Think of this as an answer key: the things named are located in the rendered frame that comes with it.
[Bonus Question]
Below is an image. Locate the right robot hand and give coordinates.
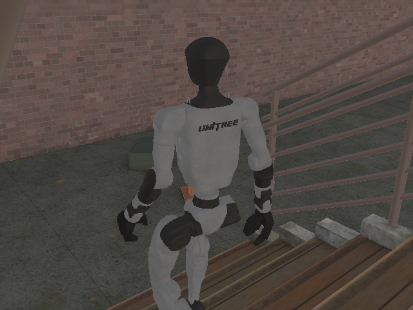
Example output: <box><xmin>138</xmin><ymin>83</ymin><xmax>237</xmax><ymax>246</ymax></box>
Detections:
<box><xmin>243</xmin><ymin>209</ymin><xmax>274</xmax><ymax>246</ymax></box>

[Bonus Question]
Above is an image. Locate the robot left upper arm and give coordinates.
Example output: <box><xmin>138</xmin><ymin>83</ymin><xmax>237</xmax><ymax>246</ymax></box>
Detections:
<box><xmin>150</xmin><ymin>105</ymin><xmax>185</xmax><ymax>189</ymax></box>

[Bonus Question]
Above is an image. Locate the right robot forearm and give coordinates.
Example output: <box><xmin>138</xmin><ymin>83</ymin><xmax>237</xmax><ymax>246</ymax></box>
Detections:
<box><xmin>254</xmin><ymin>157</ymin><xmax>274</xmax><ymax>213</ymax></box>

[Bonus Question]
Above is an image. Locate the humanoid robot torso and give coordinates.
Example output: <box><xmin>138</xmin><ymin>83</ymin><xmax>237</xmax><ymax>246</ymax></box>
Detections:
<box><xmin>176</xmin><ymin>92</ymin><xmax>242</xmax><ymax>237</ymax></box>

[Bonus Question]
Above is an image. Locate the robot head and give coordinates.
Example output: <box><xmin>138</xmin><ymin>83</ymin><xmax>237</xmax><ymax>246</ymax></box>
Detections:
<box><xmin>185</xmin><ymin>37</ymin><xmax>233</xmax><ymax>109</ymax></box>

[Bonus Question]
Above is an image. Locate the left robot forearm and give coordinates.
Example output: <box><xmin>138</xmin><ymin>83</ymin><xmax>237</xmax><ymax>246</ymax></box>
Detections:
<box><xmin>124</xmin><ymin>169</ymin><xmax>161</xmax><ymax>223</ymax></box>

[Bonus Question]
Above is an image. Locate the left robot hand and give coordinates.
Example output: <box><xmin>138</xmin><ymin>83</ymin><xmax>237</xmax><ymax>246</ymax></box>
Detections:
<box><xmin>117</xmin><ymin>210</ymin><xmax>148</xmax><ymax>242</ymax></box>

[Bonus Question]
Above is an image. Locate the robot right upper arm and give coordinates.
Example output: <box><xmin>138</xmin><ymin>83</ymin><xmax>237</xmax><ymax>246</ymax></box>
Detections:
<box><xmin>231</xmin><ymin>98</ymin><xmax>272</xmax><ymax>171</ymax></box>

